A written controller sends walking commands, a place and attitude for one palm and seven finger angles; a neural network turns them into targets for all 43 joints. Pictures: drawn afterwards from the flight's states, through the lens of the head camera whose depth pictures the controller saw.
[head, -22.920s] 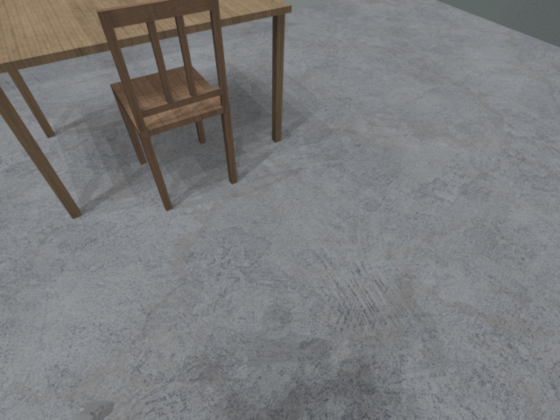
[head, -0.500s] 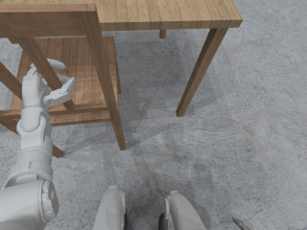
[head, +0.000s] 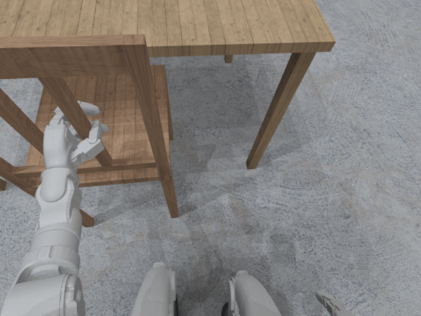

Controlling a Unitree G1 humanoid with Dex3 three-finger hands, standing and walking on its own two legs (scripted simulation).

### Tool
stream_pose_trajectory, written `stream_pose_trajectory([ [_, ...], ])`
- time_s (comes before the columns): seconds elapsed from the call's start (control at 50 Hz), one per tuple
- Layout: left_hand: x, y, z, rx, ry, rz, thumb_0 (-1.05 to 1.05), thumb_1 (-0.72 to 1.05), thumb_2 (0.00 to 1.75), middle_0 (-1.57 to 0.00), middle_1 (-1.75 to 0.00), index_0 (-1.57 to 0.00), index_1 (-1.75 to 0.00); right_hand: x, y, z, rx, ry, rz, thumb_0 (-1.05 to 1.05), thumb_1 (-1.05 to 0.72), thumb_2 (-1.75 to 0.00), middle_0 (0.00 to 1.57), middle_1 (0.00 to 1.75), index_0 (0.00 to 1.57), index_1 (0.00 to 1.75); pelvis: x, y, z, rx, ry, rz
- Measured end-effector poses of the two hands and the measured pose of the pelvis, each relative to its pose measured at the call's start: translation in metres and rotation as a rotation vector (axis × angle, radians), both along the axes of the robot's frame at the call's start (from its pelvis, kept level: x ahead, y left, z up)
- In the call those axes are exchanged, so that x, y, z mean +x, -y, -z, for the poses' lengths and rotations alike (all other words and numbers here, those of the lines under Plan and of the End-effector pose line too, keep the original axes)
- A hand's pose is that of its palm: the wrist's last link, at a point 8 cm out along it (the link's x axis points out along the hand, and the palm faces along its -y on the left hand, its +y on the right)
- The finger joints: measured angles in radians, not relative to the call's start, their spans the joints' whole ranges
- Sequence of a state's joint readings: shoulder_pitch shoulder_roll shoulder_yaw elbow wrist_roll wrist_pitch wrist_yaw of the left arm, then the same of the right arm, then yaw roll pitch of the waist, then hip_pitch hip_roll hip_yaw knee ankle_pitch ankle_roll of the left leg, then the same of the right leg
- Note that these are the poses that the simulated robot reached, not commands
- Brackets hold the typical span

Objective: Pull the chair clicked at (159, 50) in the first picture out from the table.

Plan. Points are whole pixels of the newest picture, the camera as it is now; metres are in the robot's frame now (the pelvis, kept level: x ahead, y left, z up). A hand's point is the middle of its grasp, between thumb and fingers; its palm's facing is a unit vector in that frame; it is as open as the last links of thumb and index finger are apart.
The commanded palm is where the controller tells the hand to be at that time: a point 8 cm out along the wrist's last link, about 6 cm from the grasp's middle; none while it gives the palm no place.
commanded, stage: hook a spindle and tug to test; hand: left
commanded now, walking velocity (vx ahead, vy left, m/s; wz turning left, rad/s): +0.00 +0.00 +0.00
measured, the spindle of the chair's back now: (31, 132) +0.44 +0.34 +0.03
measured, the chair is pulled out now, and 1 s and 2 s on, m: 0.02 0.12 0.19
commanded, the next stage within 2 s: step backward, pulling the chair out in 0.20 s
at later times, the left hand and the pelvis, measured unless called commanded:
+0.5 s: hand (96, 149) +0.40 +0.21 +0.04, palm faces +0.25 -0.96 -0.11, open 5.2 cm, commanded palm +0.37 +0.25 +0.03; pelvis +0.00 +0.00 +0.06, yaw +1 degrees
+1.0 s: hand (109, 189) +0.33 +0.17 +0.04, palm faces +0.12 -0.98 -0.15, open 5.1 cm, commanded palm +0.30 +0.22 +0.04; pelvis -0.05 +0.01 +0.09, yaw -1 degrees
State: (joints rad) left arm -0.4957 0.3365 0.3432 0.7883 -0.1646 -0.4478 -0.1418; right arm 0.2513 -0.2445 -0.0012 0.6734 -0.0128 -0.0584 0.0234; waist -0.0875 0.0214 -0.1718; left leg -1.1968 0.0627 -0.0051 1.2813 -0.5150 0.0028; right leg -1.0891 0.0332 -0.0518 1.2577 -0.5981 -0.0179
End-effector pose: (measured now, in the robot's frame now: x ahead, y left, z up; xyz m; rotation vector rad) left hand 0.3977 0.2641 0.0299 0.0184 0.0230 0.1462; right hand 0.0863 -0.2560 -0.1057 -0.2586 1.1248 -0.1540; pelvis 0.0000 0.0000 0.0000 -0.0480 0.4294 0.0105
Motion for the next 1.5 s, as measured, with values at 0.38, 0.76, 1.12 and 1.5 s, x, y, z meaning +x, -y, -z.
stream_pose_trajectory([
  [0.38,-0.020,0.002,-0.008,0.094,-0.095,-0.018,-0.02,0.70,0.80,-0.45,-1.43,-0.42,-1.45,0.014,-0.004,-0.011,0.001,0.032,0.026,0.00,-0.91,-0.89,0.20,0.30,0.20,0.30,-0.007,0.001,-0.013,0.010,0.088,-0.009],
  [0.76,-0.046,0.026,-0.030,0.046,-0.416,-0.036,0.01,0.73,0.75,-0.28,-1.07,-0.49,-1.45,-0.047,0.005,-0.108,-0.121,-0.030,0.150,0.00,-0.91,-0.89,0.20,0.30,0.20,0.30,-0.022,-0.019,-0.091,-0.011,0.242,0.005],
  [1.12,-0.120,0.062,-0.033,0.079,-0.460,-0.038,0.01,0.69,0.78,-0.31,-1.07,-0.50,-1.45,-0.068,-0.002,-0.077,0.028,0.018,0.108,0.00,-0.91,-0.89,0.21,0.30,0.20,0.30,-0.065,0.013,-0.093,0.015,0.327,-0.003],
  [1.5,-0.143,0.083,-0.035,0.103,-0.496,0.035,0.00,0.69,0.74,-0.28,-1.14,-0.50,-1.45,-0.090,0.029,-0.101,-0.103,0.075,0.123,0.00,-0.91,-0.89,0.20,0.30,0.20,0.30,-0.087,0.004,-0.097,0.016,0.392,-0.025],
])
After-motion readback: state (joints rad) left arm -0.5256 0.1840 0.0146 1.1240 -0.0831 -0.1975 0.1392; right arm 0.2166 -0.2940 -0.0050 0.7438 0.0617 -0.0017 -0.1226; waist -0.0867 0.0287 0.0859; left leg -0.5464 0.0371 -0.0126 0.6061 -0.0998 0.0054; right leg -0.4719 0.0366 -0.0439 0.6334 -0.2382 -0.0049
